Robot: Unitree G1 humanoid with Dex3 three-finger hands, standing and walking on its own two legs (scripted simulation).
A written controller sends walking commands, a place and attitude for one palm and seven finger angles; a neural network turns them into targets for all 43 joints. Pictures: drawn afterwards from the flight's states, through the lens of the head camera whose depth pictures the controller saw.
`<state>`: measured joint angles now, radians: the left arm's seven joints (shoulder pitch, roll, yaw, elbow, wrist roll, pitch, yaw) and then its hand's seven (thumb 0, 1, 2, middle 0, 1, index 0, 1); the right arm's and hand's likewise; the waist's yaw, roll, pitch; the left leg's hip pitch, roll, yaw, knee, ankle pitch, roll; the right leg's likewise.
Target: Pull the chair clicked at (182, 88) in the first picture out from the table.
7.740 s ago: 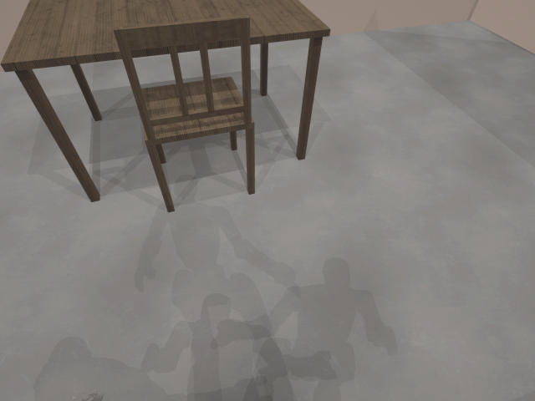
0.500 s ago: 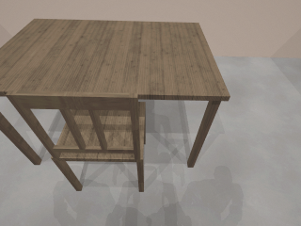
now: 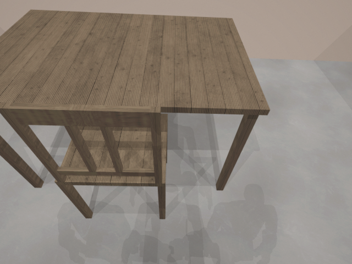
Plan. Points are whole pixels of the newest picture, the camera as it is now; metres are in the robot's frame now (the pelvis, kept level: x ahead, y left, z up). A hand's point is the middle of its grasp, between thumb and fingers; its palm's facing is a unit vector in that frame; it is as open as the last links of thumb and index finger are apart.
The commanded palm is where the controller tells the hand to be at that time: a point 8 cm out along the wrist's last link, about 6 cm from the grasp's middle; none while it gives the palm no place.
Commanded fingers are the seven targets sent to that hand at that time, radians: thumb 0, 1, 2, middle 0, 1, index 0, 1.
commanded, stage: raise the hand toward the chair's back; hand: left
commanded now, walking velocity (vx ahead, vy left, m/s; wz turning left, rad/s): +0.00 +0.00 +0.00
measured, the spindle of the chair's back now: (83, 149) +0.46 +0.33 -0.11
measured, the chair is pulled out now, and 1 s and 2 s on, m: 0.00 0.00 0.00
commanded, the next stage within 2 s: none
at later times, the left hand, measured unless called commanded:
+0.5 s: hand out of the picture +0.13 +0.17 -0.08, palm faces +0.14 -0.99 -0.07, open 10.3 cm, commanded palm +0.13 +0.22 -0.06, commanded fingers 0.00 0.25 0.62 -0.13 -0.20 -0.13 -0.20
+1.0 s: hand (102, 241) +0.18 +0.18 -0.06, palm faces +0.07 -1.00 -0.04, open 14.6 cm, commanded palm +0.15 +0.23 -0.05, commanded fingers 0.00 -0.34 0.37 -0.08 -0.11 -0.08 -0.11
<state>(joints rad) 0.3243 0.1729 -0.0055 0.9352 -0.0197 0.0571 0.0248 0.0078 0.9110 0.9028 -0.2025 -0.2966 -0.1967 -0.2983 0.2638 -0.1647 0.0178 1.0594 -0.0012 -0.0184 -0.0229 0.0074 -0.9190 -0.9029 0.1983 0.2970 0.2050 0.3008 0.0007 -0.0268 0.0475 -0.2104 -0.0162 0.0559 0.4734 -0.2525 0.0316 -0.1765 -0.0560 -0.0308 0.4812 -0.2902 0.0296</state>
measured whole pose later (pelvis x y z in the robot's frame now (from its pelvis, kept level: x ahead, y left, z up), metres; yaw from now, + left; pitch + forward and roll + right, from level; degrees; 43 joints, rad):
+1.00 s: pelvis -0.05 -0.03 -0.11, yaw +1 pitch +16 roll -2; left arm 0.37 0.23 0.21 -0.03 -0.29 -0.38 -0.24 0.00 -0.11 0.47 -0.10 -0.14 -0.10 -0.14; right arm 0.21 -0.25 -0.04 0.63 0.01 -0.32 -0.08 0.01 -0.90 -0.90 0.20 0.30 0.21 0.30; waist 0.00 0.02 -0.11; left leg -1.02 0.05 -0.02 1.26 -0.51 -0.01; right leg -0.95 -0.01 -0.08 1.23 -0.56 -0.02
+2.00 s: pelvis -0.04 -0.03 -0.09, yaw +1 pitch +15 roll -2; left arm 0.28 0.25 0.22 0.02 -0.28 -0.35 -0.24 -0.01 -0.50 0.30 -0.06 -0.08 -0.06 -0.08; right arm 0.19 -0.25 0.00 0.60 0.00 -0.28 -0.05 0.01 -0.90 -0.90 0.20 0.30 0.21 0.30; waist 0.01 0.02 -0.12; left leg -0.95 0.05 -0.03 1.19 -0.50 -0.02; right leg -0.88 0.00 -0.09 1.16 -0.55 -0.03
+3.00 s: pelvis -0.04 -0.02 -0.11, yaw +0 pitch +19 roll -2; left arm -0.09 0.28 0.28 0.35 -0.24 -0.36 -0.26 -0.01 -0.50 0.30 -0.06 -0.08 -0.06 -0.08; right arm 0.19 -0.25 0.01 0.63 -0.01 -0.24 -0.04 0.01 -0.90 -0.90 0.20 0.30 0.21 0.30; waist -0.01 0.02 -0.13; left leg -1.08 0.04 -0.02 1.26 -0.52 0.00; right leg -1.01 -0.01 -0.07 1.23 -0.56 -0.01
